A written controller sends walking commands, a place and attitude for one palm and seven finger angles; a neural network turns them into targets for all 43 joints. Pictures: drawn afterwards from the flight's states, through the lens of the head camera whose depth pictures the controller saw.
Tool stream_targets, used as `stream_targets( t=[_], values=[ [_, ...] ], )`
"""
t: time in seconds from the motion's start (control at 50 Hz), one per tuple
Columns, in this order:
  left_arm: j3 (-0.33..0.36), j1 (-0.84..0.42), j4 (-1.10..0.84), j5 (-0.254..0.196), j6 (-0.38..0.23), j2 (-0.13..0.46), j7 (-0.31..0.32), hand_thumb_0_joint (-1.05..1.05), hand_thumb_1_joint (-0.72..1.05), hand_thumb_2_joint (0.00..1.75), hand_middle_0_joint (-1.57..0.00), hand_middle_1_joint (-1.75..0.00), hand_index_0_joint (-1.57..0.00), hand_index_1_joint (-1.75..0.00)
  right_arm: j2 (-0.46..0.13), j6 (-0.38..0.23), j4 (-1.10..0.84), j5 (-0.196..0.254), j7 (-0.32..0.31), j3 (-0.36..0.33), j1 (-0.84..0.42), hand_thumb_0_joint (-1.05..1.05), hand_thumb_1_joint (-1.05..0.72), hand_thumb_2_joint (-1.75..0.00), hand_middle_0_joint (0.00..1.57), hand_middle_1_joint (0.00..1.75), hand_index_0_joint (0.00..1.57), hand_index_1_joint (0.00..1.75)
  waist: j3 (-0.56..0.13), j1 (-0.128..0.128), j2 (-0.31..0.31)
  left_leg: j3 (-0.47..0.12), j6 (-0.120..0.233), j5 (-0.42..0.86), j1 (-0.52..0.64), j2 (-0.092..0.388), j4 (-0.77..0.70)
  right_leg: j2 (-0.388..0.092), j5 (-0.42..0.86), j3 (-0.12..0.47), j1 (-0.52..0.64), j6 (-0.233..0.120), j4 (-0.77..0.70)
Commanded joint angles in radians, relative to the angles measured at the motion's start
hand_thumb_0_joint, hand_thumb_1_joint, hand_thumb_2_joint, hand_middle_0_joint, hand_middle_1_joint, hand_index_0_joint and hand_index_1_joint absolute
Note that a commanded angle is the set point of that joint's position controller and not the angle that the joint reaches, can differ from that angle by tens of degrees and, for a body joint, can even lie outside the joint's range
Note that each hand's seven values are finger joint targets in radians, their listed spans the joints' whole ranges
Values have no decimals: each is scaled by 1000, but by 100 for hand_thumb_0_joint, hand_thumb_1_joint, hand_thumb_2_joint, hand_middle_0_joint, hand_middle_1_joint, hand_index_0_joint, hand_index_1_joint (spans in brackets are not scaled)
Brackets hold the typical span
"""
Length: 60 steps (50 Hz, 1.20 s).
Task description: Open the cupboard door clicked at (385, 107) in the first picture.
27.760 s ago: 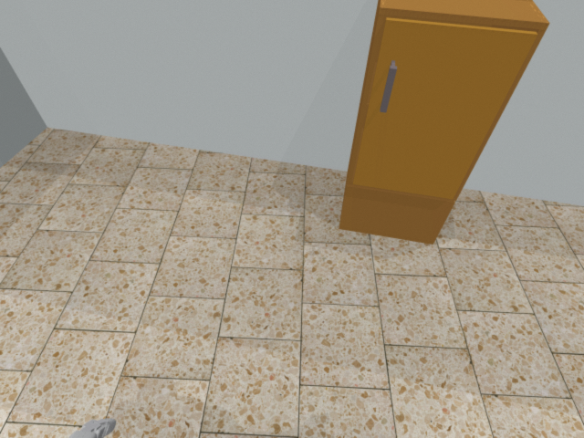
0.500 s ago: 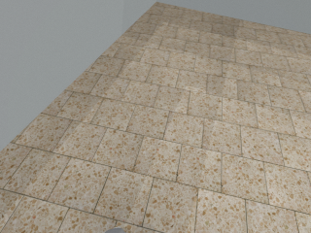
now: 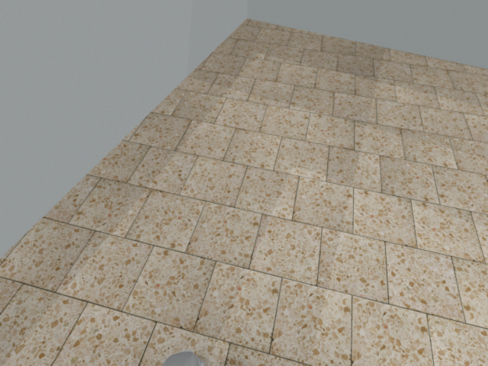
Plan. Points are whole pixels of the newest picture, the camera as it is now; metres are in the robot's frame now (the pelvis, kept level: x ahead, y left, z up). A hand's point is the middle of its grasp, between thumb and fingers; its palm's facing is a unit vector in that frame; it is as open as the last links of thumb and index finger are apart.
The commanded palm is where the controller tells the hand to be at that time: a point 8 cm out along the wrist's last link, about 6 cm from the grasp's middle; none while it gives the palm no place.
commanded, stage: walk to a spot facing it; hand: left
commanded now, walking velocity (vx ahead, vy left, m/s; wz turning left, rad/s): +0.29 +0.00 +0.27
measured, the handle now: out of the picture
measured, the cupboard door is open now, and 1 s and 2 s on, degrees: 49 49 49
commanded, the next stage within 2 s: turn to face it in 0.06 s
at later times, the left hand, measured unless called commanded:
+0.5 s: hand (160, 318) +0.23 +0.18 -0.17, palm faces +0.24 -0.95 -0.20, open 7.3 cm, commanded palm none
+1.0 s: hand (149, 310) +0.24 +0.21 -0.16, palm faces +0.50 -0.81 -0.30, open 7.3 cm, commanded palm none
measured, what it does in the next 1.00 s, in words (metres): walks ahead, turning left: left foot, then right foot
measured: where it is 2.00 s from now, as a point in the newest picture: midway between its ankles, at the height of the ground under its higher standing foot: (254, 335)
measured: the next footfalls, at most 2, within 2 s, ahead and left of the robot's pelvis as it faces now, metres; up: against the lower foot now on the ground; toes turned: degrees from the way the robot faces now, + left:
left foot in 0.12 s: +0.22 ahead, +0.13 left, +0.00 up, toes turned +8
right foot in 0.38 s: +0.24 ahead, -0.14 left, +0.00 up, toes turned +3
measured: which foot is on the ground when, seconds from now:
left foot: up 0.00-0.10, down 0.12-0.38, up 0.40-0.62, down 0.64-0.90, up 0.92-1.00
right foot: down 0.00-0.12, up 0.14-0.36, down 0.38-0.64, up 0.66-0.88, down 0.90-1.00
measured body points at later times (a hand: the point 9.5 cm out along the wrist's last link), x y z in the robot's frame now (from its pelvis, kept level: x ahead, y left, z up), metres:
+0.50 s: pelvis +0.18 -0.02 -0.01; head +0.20 -0.01 +0.44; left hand +0.22 +0.23 -0.16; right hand +0.26 -0.25 -0.16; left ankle +0.16 +0.11 -0.69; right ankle +0.20 -0.14 -0.74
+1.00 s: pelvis +0.26 -0.03 -0.02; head +0.31 -0.02 +0.43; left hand +0.22 +0.25 -0.14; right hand +0.48 -0.22 -0.16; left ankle +0.18 +0.08 -0.68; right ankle +0.32 -0.14 -0.74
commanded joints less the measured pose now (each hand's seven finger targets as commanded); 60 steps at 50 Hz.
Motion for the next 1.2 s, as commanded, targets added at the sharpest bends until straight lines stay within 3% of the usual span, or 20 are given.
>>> stream_targets(
  t=[0.0,0.06,0.1,0.12,0.18,0.3,0.32,0.36,0.42,0.56,0.58,0.62,0.64,0.84,0.88,0.98,1.12,1.14,1.16,1.18],
  values=[
    [18,112,21,-4,-12,146,2,0,90,90,-20,-30,-20,-30,-15,-40,-99,2,12,6,-93,0,-90,-90,20,30,20,30,-1,29,-72,27,22,125,-2,-25,-212,-242,469,121,126,-99,-125],
    [13,74,14,-9,-2,131,5,0,90,90,-20,-30,-20,-30,-88,-49,-34,-6,-8,-10,112,0,-90,-90,20,30,20,30,-62,-83,10,25,73,218,381,-57,-333,-173,543,27,-39,-37,142],
    [-5,105,-38,-16,5,73,-6,0,90,90,-20,-30,-20,-30,-262,-46,15,-18,-35,-47,350,0,-90,-90,20,30,20,30,-237,-143,337,-546,283,280,723,342,-467,30,-247,-21,-406,35,718],
    [-10,4,-95,-6,7,87,-4,0,90,90,-20,-30,-20,-30,-289,-31,2,-8,-41,-50,349,0,-90,-90,20,30,20,30,-134,-152,183,-653,337,207,605,383,-506,15,-296,79,-494,29,850],
    [-3,-35,-87,3,29,71,-7,0,90,90,-20,-30,-20,-30,-157,-40,-64,-6,-46,-15,91,0,-90,-90,20,30,20,30,18,-32,249,-450,238,26,200,259,-598,-91,-173,137,-455,42,790],
    [8,105,-64,3,65,58,-11,0,90,90,-20,-30,-20,-30,-190,-7,-120,-3,-46,-29,-61,0,-90,-90,20,30,20,30,-75,62,91,-275,142,-94,-55,83,-469,15,2,7,8,78,248],
    [20,131,-69,6,62,98,-6,0,90,90,-20,-30,-20,-30,-174,4,-132,0,-42,-29,-87,0,-90,-90,20,30,20,30,-44,81,24,-236,99,-164,-135,19,-391,-23,-49,67,55,72,123],
    [50,118,-121,14,68,251,11,0,90,90,-20,-30,-20,-30,-84,19,-184,5,-23,-21,-117,0,-90,-90,20,30,20,30,-17,114,-335,-57,12,-259,-199,-128,101,-440,-331,543,-39,-89,-282],
    [43,-49,-176,8,66,188,24,0,90,90,-20,-30,-20,-30,-95,30,-162,3,-15,-32,-89,0,-90,-90,20,30,20,30,1,26,-222,-104,2,-164,-160,-24,331,-385,-15,331,-97,-104,-175],
    [47,-13,-156,-2,56,227,15,0,90,90,-20,-30,-20,-30,-74,17,-170,7,-6,-2,-54,0,-90,-90,20,30,20,30,-95,13,-131,48,-6,67,139,-108,-283,-281,742,4,65,0,179],
    [44,-38,-173,-9,59,222,12,0,90,90,-20,-30,-20,-30,-119,13,-159,2,-7,-14,13,0,-90,-90,20,30,20,30,-137,-27,-76,18,14,237,295,-80,-370,-263,661,-24,-25,40,292],
    [9,-118,-258,-16,71,130,10,0,90,90,-20,-30,-20,-30,-305,10,-149,-3,-20,-58,158,0,-90,-90,20,30,20,30,-206,-102,333,-509,270,971,557,344,-400,-70,-368,15,-450,138,692],
    [15,-164,-291,-7,80,151,18,0,90,90,-20,-30,-20,-30,-331,13,-143,-7,-28,-61,175,0,-90,-90,20,30,20,30,-192,-111,173,-498,302,883,520,359,-369,-64,-374,110,-483,124,757],
    [34,8,-218,-6,94,178,3,0,90,90,-20,-30,-20,-30,-256,42,-249,2,-36,-54,-147,0,-90,-90,20,30,20,30,-89,61,116,-317,101,162,42,41,-316,-5,39,78,5,96,80],
    [55,16,-241,14,83,324,16,0,90,90,-20,-30,-20,-30,-163,46,-291,10,-17,-42,-155,0,-90,-90,20,30,20,30,-57,82,-320,-110,-9,-308,-126,-150,157,-446,14,527,-11,-94,-206],
    [25,-94,-271,7,73,210,26,0,90,90,-20,-30,-20,-30,-133,63,-251,10,-1,-30,-136,0,-90,-90,20,30,20,30,-45,5,-220,-96,-31,-187,-63,-59,259,-297,476,172,-26,-89,-43],
    [44,-26,-222,-5,74,262,16,0,90,90,-20,-30,-20,-30,-129,42,-240,13,2,-16,-100,0,-90,-90,20,30,20,30,-128,5,-136,-3,-3,63,236,-108,-330,-278,611,39,30,-1,183],
    [43,-42,-241,-12,78,240,14,0,90,90,-20,-30,-20,-30,-197,32,-226,7,-1,-32,-22,0,-90,-90,20,30,20,30,-176,-41,-5,-113,43,289,423,-7,-406,-251,441,-11,-123,53,332],
    [25,-68,-283,-17,83,166,6,0,90,90,-20,-30,-20,-30,-319,27,-216,-3,-9,-64,56,0,-90,-90,20,30,20,30,-188,-83,306,-502,209,701,575,287,-424,-101,-226,-38,-431,139,569],
    [17,-124,-315,-6,96,179,13,0,90,90,-20,-30,-20,-30,-359,39,-198,-2,-17,-69,105,0,-90,-90,20,30,20,30,-174,-103,252,-535,304,682,521,360,-426,-82,-385,78,-483,126,701]
  ],
)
